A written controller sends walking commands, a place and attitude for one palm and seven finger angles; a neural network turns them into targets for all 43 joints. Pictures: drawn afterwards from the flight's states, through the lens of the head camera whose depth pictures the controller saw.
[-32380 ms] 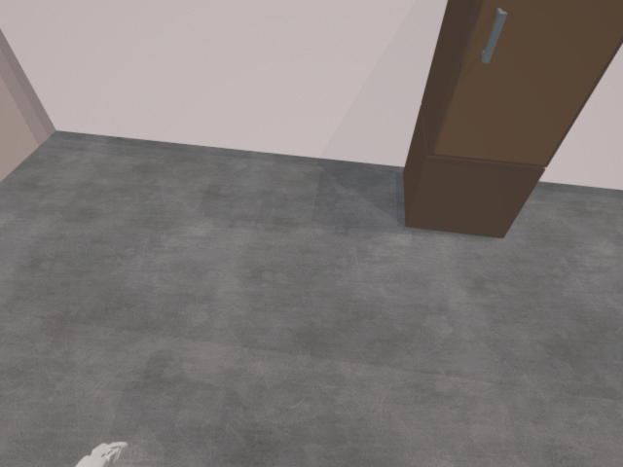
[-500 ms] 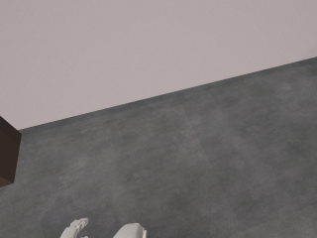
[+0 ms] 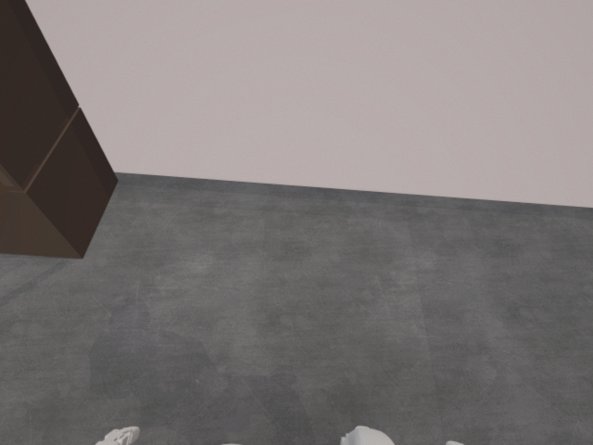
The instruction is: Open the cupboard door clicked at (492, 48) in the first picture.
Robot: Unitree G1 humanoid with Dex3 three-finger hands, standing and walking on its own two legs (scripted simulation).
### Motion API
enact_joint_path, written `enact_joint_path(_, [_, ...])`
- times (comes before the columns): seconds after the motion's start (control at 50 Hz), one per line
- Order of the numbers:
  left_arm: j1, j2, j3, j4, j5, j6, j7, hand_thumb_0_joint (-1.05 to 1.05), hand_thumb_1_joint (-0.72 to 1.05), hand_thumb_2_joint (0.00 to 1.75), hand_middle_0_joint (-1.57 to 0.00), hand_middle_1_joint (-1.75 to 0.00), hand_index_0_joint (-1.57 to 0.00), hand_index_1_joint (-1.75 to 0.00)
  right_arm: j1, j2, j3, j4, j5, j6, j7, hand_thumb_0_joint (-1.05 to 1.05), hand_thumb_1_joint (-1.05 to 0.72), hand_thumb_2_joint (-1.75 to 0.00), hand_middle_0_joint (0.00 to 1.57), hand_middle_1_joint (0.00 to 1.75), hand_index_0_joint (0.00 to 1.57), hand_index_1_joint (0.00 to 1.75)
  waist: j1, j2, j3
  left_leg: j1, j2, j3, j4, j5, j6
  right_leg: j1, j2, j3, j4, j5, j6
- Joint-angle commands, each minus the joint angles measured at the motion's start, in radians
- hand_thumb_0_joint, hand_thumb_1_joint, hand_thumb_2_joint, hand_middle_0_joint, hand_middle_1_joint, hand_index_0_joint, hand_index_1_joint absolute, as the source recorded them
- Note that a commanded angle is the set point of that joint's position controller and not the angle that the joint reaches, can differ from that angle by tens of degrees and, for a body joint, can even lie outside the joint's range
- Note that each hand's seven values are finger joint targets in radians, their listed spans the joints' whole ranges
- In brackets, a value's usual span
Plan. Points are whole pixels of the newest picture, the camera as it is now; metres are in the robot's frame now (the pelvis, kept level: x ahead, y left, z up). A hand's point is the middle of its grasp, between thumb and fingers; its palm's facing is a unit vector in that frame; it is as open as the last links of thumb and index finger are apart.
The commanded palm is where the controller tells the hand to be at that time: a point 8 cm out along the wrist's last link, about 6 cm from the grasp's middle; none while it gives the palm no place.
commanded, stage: turn to face it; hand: left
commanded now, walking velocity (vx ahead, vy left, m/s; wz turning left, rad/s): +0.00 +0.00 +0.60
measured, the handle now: out of the picture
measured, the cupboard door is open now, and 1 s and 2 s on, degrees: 49 49 49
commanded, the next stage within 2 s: take the last steps up to it in 1.24 s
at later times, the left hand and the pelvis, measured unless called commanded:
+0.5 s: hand out of the picture +0.01 +0.18 -0.19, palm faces +0.34 -0.92 -0.19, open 7.4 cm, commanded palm none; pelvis +0.02 -0.02 -0.01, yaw +19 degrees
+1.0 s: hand out of the picture +0.05 +0.20 -0.15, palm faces +0.55 -0.79 -0.28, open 7.4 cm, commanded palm none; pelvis +0.06 -0.05 -0.01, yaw +35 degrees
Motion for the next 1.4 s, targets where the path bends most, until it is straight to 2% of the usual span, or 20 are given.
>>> enact_joint_path(0.0, [-0.014,0.055,0.006,-0.091,0.000,-0.028,0.004,0.00,0.90,0.90,-0.20,-0.30,-0.20,-0.30,0.026,-0.232,-0.075,-0.053,-0.001,-0.006,-0.008,0.00,-0.90,-0.90,0.20,0.30,0.20,0.30,-0.027,0.199,-0.126,0.092,0.219,-0.259,-0.151,0.275,0.131,0.062,0.034,-0.017,-0.172,-0.006,-0.007])
enact_joint_path(0.08, [0.107,0.077,0.017,-0.068,-0.006,-0.049,0.012,0.00,0.90,0.90,-0.20,-0.30,-0.20,-0.30,-0.038,-0.214,-0.080,-0.075,0.011,0.003,-0.004,0.00,-0.90,-0.90,0.20,0.30,0.20,0.30,0.039,0.151,-0.147,-0.074,0.147,-0.261,-0.033,0.215,0.068,0.363,0.051,-0.027,-0.536,0.190,-0.022])
enact_joint_path(0.12, [0.148,0.231,0.046,-0.066,0.019,-0.066,0.027,0.00,0.90,0.90,-0.20,-0.30,-0.20,-0.30,-0.035,-0.103,-0.065,-0.110,0.022,0.000,0.007,0.00,-0.90,-0.90,0.20,0.30,0.20,0.30,0.068,-0.310,-0.149,-0.334,-0.079,0.008,0.393,-0.352,-0.069,0.496,-0.387,0.398,-0.748,0.277,-0.183])
enact_joint_path(0.14, [0.130,0.219,0.034,-0.073,0.011,-0.064,0.032,0.00,0.90,0.90,-0.20,-0.30,-0.20,-0.30,-0.043,-0.151,-0.073,-0.103,0.013,0.007,0.012,0.00,-0.90,-0.90,0.20,0.30,0.20,0.30,0.055,-0.240,-0.119,-0.302,-0.010,-0.035,0.599,-0.379,-0.057,0.355,-0.430,0.368,-0.734,0.313,-0.246])
enact_joint_path(0.22, [-0.005,0.095,0.001,-0.104,0.003,-0.067,0.030,0.00,0.90,0.90,-0.20,-0.30,-0.20,-0.30,-0.005,-0.115,-0.067,-0.049,0.011,0.029,0.031,0.00,-0.90,-0.90,0.20,0.30,0.20,0.30,-0.025,-0.220,-0.069,-0.295,0.046,0.020,0.700,-0.182,-0.092,0.331,-0.233,0.036,-0.661,0.553,-0.189])
enact_joint_path(0.38, [0.129,0.164,0.027,-0.049,0.015,-0.068,0.026,0.00,0.90,0.90,-0.20,-0.30,-0.20,-0.30,-0.096,-0.068,-0.036,-0.074,0.020,0.012,0.038,0.00,-0.90,-0.90,0.20,0.30,0.20,0.30,0.042,-0.175,-0.122,-0.151,0.023,0.150,0.231,-0.197,-0.081,0.465,-0.281,-0.057,-0.531,0.801,-0.191])
enact_joint_path(0.44, [0.093,0.162,0.033,-0.051,0.003,-0.063,0.018,0.00,0.90,0.90,-0.20,-0.30,-0.20,-0.30,0.002,-0.111,-0.045,-0.055,0.015,0.002,0.033,0.00,-0.90,-0.90,0.20,0.30,0.20,0.30,-0.024,-0.135,-0.149,0.070,0.009,0.154,-0.014,0.008,-0.055,0.347,-0.259,-0.132,-0.381,0.707,-0.120])
enact_joint_path(0.46, [0.082,0.134,0.028,-0.067,-0.004,-0.060,0.012,0.00,0.90,0.90,-0.20,-0.30,-0.20,-0.30,0.084,-0.180,-0.063,-0.038,0.009,-0.008,0.028,0.00,-0.90,-0.90,0.20,0.30,0.20,0.30,-0.070,0.035,-0.216,0.259,0.107,0.030,-0.081,0.225,-0.008,0.205,-0.209,-0.175,-0.201,0.529,-0.063])
enact_joint_path(0.48, [0.047,0.053,0.007,-0.111,-0.013,-0.054,0.005,0.00,0.90,0.90,-0.20,-0.30,-0.20,-0.30,0.162,-0.299,-0.095,-0.030,0.003,-0.012,0.018,0.00,-0.90,-0.90,0.20,0.30,0.20,0.30,-0.113,0.346,-0.231,0.378,0.404,-0.380,-0.127,0.619,0.153,-0.094,-0.049,-0.176,0.048,-0.195,0.016])
enact_joint_path(0.5, [-0.018,0.071,-0.001,-0.132,-0.003,-0.039,0.013,0.00,0.90,0.90,-0.20,-0.30,-0.20,-0.30,0.213,-0.313,-0.094,-0.008,0.012,-0.004,0.008,0.00,-0.90,-0.90,0.20,0.30,0.20,0.30,-0.121,0.263,-0.247,0.362,0.441,-0.374,-0.104,0.712,0.220,-0.121,-0.050,-0.038,0.148,-0.250,-0.003])
enact_joint_path(0.62, [0.007,0.064,0.012,-0.066,0.005,-0.026,0.002,0.00,0.90,0.90,-0.20,-0.30,-0.20,-0.30,0.035,-0.210,-0.058,-0.050,0.005,-0.023,-0.019,0.00,-0.90,-0.90,0.20,0.30,0.20,0.30,-0.024,0.166,-0.145,0.170,0.253,-0.201,-0.156,0.440,0.133,-0.087,-0.031,0.017,0.151,0.022,0.003])
enact_joint_path(0.86, [0.023,0.064,0.007,-0.084,-0.008,-0.039,0.013,0.00,0.90,0.90,-0.20,-0.30,-0.20,-0.30,0.004,-0.224,-0.081,-0.051,0.004,0.000,-0.007,0.00,-0.90,-0.90,0.20,0.30,0.20,0.30,0.005,0.187,-0.132,0.001,0.177,-0.316,-0.092,0.324,0.105,0.258,0.074,-0.023,-0.398,0.099,-0.021])
enact_joint_path(0.9, [0.100,0.138,0.025,-0.070,0.001,-0.060,0.024,0.00,0.90,0.90,-0.20,-0.30,-0.20,-0.30,-0.004,-0.164,-0.075,-0.063,0.021,-0.001,0.001,0.00,-0.90,-0.90,0.20,0.30,0.20,0.30,0.046,0.008,-0.179,-0.177,0.077,-0.245,0.062,0.118,0.019,0.513,-0.069,0.114,-0.663,0.196,-0.057])
enact_joint_path(0.92, [0.117,0.217,0.040,-0.069,0.015,-0.067,0.030,0.00,0.90,0.90,-0.20,-0.30,-0.20,-0.30,-0.002,-0.106,-0.064,-0.086,0.024,-0.005,0.005,0.00,-0.90,-0.90,0.20,0.30,0.20,0.30,0.055,-0.268,-0.177,-0.314,-0.072,-0.026,0.305,-0.264,-0.063,0.561,-0.341,0.361,-0.712,0.325,-0.169])
enact_joint_path(0.94, [0.113,0.220,0.031,-0.073,0.011,-0.065,0.033,0.00,0.90,0.90,-0.20,-0.30,-0.20,-0.30,-0.012,-0.144,-0.071,-0.084,0.015,0.002,0.008,0.00,-0.90,-0.90,0.20,0.30,0.20,0.30,0.052,-0.227,-0.151,-0.286,-0.032,-0.028,0.539,-0.389,-0.060,0.408,-0.432,0.373,-0.711,0.401,-0.252])
enact_joint_path(1.02, [-0.002,0.100,-0.003,-0.093,0.000,-0.068,0.029,0.00,0.90,0.90,-0.20,-0.30,-0.20,-0.30,0.013,-0.115,-0.065,-0.033,0.010,0.029,0.026,0.00,-0.90,-0.90,0.20,0.30,0.20,0.30,-0.023,-0.203,-0.061,-0.292,0.034,0.005,0.714,-0.181,-0.087,0.332,-0.228,0.061,-0.659,0.572,-0.191])
enact_joint_path(1.2, [0.156,0.149,0.016,-0.007,0.018,-0.074,0.025,0.00,0.90,0.90,-0.20,-0.30,-0.20,-0.30,-0.074,-0.055,-0.026,-0.035,0.022,0.005,0.024,0.00,-0.90,-0.90,0.20,0.30,0.20,0.30,0.039,-0.183,-0.118,-0.109,0.005,0.134,0.186,-0.198,-0.074,0.462,-0.253,-0.013,-0.529,0.849,-0.195])
enact_joint_path(1.26, [0.109,0.136,0.013,-0.004,-0.004,-0.068,0.018,0.00,0.90,0.90,-0.20,-0.30,-0.20,-0.30,0.043,-0.111,-0.034,0.006,0.015,-0.011,0.014,0.00,-0.90,-0.90,0.20,0.30,0.20,0.30,-0.040,-0.101,-0.156,0.179,0.030,0.111,-0.093,0.125,-0.037,0.296,-0.199,-0.092,-0.368,0.694,-0.101])
enact_joint_path(1.3, [0.082,0.027,-0.019,-0.048,-0.014,-0.054,0.015,0.00,0.90,0.90,-0.20,-0.30,-0.20,-0.30,0.140,-0.267,-0.068,0.018,0.008,-0.018,-0.003,0.00,-0.90,-0.90,0.20,0.30,0.20,0.30,-0.078,0.303,-0.231,0.339,0.413,-0.320,-0.128,0.737,0.176,0.004,-0.033,-0.092,-0.027,-0.218,-0.008])
enact_joint_path(1.38, [0.028,0.046,-0.002,-0.008,0.007,-0.027,0.004,0.00,0.90,0.90,-0.20,-0.30,-0.20,-0.30,0.047,-0.191,-0.037,0.005,-0.001,-0.020,-0.026,0.00,-0.90,-0.90,0.20,0.30,0.20,0.30,-0.039,0.245,-0.080,0.134,0.293,-0.219,-0.203,0.254,0.170,-0.048,-0.023,-0.002,0.128,-0.085,-0.039])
